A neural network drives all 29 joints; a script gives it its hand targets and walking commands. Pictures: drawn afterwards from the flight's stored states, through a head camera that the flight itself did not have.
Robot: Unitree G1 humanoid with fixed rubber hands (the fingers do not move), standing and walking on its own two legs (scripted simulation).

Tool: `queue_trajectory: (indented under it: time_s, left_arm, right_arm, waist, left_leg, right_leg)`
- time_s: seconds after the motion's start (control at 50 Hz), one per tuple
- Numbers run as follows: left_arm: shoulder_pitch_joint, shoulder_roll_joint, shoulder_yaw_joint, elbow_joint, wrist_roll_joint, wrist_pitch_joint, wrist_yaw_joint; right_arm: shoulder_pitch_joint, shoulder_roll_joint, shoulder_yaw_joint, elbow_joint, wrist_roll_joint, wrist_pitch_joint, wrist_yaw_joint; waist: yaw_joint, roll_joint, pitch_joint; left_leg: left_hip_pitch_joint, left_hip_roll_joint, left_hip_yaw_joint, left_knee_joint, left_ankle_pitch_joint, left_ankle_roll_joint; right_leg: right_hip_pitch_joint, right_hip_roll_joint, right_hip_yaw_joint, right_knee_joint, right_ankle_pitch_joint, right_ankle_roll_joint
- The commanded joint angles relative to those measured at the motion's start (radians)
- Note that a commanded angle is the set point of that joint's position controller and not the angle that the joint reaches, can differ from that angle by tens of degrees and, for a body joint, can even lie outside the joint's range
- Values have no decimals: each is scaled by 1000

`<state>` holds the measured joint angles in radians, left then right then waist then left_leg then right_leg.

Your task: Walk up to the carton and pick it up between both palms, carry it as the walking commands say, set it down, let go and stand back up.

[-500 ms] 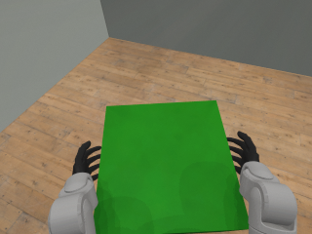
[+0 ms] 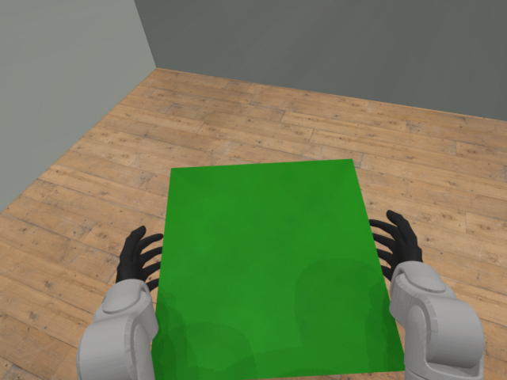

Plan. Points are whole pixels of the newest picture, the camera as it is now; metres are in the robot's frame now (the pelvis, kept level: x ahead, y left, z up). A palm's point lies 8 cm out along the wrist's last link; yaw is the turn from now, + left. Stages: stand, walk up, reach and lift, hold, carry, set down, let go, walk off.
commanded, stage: carry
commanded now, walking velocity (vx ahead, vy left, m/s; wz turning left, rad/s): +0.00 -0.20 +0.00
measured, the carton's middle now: (267, 273) +0.30 +0.00 +0.00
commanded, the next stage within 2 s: none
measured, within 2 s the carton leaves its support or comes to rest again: neither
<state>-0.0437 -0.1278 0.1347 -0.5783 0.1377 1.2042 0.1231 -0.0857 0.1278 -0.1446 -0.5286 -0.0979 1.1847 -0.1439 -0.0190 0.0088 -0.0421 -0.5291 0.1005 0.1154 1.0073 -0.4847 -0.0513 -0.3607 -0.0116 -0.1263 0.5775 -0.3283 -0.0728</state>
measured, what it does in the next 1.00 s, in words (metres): steps on the spot: left foot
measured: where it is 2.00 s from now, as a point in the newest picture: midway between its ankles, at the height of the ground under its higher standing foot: outside the picture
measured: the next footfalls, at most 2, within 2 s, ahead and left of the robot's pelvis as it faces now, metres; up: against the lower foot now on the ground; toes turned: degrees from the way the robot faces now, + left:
left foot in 0.26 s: +0.00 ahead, +0.12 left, +0.00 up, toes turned +8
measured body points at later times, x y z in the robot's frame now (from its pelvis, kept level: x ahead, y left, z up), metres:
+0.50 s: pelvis -0.02 +0.01 -0.01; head -0.03 +0.01 +0.44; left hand +0.23 +0.19 +0.08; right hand +0.24 -0.17 +0.09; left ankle -0.04 +0.12 -0.73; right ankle -0.02 -0.07 -0.73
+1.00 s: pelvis -0.05 +0.03 +0.00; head -0.06 +0.04 +0.45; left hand +0.20 +0.21 +0.08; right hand +0.21 -0.15 +0.10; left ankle -0.04 +0.12 -0.73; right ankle -0.02 -0.07 -0.73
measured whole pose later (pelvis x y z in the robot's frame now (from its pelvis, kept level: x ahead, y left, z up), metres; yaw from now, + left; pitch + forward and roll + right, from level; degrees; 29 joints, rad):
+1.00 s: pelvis -0.05 +0.03 +0.00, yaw +0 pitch +2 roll -2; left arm -0.04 -0.13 0.14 -0.52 0.14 1.24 0.13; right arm -0.08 0.13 -0.15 -0.50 -0.11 1.24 -0.15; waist -0.01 0.01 -0.09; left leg -0.34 0.07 0.12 0.64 -0.33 0.03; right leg -0.32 0.02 -0.15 0.53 -0.24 -0.05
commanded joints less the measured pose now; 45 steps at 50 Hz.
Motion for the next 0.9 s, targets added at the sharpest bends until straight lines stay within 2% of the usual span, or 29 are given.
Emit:
queue_trajectory:
  time_s: [0.0,0.02,0.06,0.08,0.16,0.18,0.2,0.22,0.24,0.26,0.28,0.3,0.32,0.34,0.38,0.4,0.42,0.46,0.48,0.54,0.58,0.62,0.72,0.74,0.76,0.8,0.82,0.84,0.88]
  left_arm:
    - [-355,-864,-685,-66,-436,-23,-233]
    - [-318,-851,-692,-30,-427,-11,-226]
    - [-327,-842,-694,-63,-426,-21,-225]
    - [-379,-846,-708,-83,-428,-12,-221]
    - [-373,-834,-708,-39,-426,1,-220]
    - [-391,-848,-742,-83,-431,-11,-216]
    - [-393,-822,-723,-63,-419,0,-210]
    - [-409,-819,-730,-16,-418,12,-207]
    - [-421,-809,-728,1,-409,19,-202]
    - [-405,-798,-723,-12,-406,19,-207]
    - [-447,-796,-726,-28,-417,22,-204]
    - [-392,-790,-736,13,-412,21,-207]
    - [-466,-827,-751,-23,-444,17,-218]
    - [-465,-838,-750,-19,-449,11,-215]
    - [-501,-877,-770,-36,-446,-3,-217]
    - [-546,-860,-776,-62,-451,-1,-215]
    - [-432,-849,-738,30,-419,16,-218]
    - [-438,-848,-744,-2,-448,16,-221]
    - [-456,-826,-730,-3,-431,19,-219]
    - [-432,-816,-716,24,-413,33,-215]
    - [-460,-819,-722,14,-415,36,-214]
    - [-474,-821,-735,20,-417,42,-210]
    - [-588,-843,-775,-60,-437,33,-206]
    - [-547,-814,-750,-33,-425,38,-204]
    - [-505,-788,-724,17,-398,43,-204]
    - [-530,-800,-733,3,-393,46,-193]
    - [-529,-806,-748,-14,-414,42,-194]
    - [-523,-837,-743,14,-421,41,-197]
    - [-522,-830,-731,26,-413,35,-204]
  right_arm:
    - [-459,895,842,-173,442,13,225]
    - [-418,859,815,-147,431,17,222]
    - [-434,864,818,-145,444,12,231]
    - [-413,872,805,-118,440,26,237]
    - [-420,836,776,-104,418,33,234]
    - [-427,838,783,-150,427,18,244]
    - [-406,833,770,-84,425,32,250]
    - [-393,810,735,-51,403,37,250]
    - [-369,794,719,-11,388,42,249]
    - [-375,792,740,-28,397,40,254]
    - [-351,821,747,22,394,49,256]
    - [-383,787,770,-37,399,45,255]
    - [-375,836,759,-8,384,47,256]
    - [-392,837,752,-39,383,38,248]
    - [-433,875,765,-48,410,31,257]
    - [-373,869,747,-10,389,40,258]
    - [-398,836,756,-25,394,48,256]
    - [-354,830,744,-33,380,49,250]
    - [-394,832,749,-26,393,54,253]
    - [-413,820,764,-24,409,63,254]
    - [-417,822,753,-27,395,65,254]
    - [-394,805,725,-3,375,72,250]
    - [-423,837,712,22,383,61,268]
    - [-388,825,716,46,376,72,267]
    - [-413,787,718,24,371,71,261]
    - [-457,791,708,9,388,67,264]
    - [-387,808,702,42,377,66,267]
    - [-385,820,707,39,369,67,260]
    - [-432,799,711,15,368,58,257]
  waist:
    - [17,-241,-320]
    - [22,-162,-313]
    - [18,-164,-342]
    - [18,-119,-311]
    - [22,-170,-290]
    - [12,-120,-332]
    - [-2,-60,-327]
    - [-3,-10,-310]
    - [-1,192,-267]
    - [9,259,-269]
    - [6,253,-264]
    - [22,159,-270]
    - [18,80,-269]
    - [9,-3,-305]
    - [4,-21,-360]
    - [-2,-53,-302]
    - [2,-75,-306]
    - [-2,-35,-322]
    - [2,-34,-280]
    - [6,51,-227]
    - [8,-28,-242]
    - [11,6,-197]
    - [13,134,-201]
    - [13,32,-177]
    - [17,-6,-152]
    - [20,112,-203]
    - [17,120,-251]
    - [18,35,-227]
    - [14,42,-209]
  left_leg:
    - [-119,-44,30,51,-35,31]
    - [-101,-59,42,31,-14,34]
    - [-24,-51,36,-23,44,36]
    - [5,-61,43,-83,26,39]
    - [81,-56,39,-230,72,59]
    - [135,-41,23,-367,170,60]
    - [201,-18,10,-497,323,55]
    - [279,57,-90,-539,512,84]
    - [359,217,-289,-552,818,134]
    - [364,324,-387,-574,888,206]
    - [279,337,-327,-588,798,208]
    - [301,273,-242,-512,841,186]
    - [214,216,-194,-497,719,121]
    - [221,136,-124,-431,658,86]
    - [197,50,-81,-386,345,45]
    - [172,19,-69,-417,176,37]
    - [202,30,-87,-422,234,60]
    - [242,62,-82,-453,373,49]
    - [232,65,-115,-479,426,78]
    - [209,68,-134,-521,398,77]
    - [231,65,-144,-522,375,90]
    - [176,64,-171,-583,272,95]
    - [162,90,-226,-677,186,102]
    - [124,92,-245,-687,135,109]
    - [105,98,-249,-673,198,109]
    - [188,83,-218,-660,211,108]
    - [225,83,-197,-604,372,102]
    - [181,71,-181,-594,317,99]
    - [175,56,-189,-600,225,97]
  right_leg:
    - [446,-218,144,-37,1034,-80]
    - [419,-217,139,-38,1005,-73]
    - [359,-206,97,-38,899,-67]
    - [319,-191,98,-34,814,-69]
    - [278,-183,112,-29,754,-69]
    - [279,-169,95,7,671,-68]
    - [258,-164,81,43,616,-31]
    - [154,-132,77,91,445,-7]
    - [-1,-72,50,171,155,44]
    - [-45,-22,51,182,-134,72]
    - [23,-45,75,183,-173,79]
    - [61,-54,84,-2,-50,84]
    - [169,-61,82,-86,116,74]
    - [248,-103,141,-103,437,62]
    - [337,-200,206,-72,801,19]
    - [272,-216,215,-107,664,6]
    - [247,-198,206,-110,631,-2]
    - [233,-174,132,-66,574,8]
    - [188,-157,133,-64,442,14]
    - [141,-143,151,-121,226,26]
    - [142,-142,172,-139,219,13]
    - [124,-119,146,-142,51,22]
    - [123,-99,145,-106,11,25]
    - [134,-89,144,-121,3,26]
    - [130,-88,126,-115,11,36]
    - [114,-97,142,-106,16,29]
    - [148,-108,149,-114,105,29]
    - [156,-113,152,-141,121,31]
    - [123,-119,178,-177,51,20]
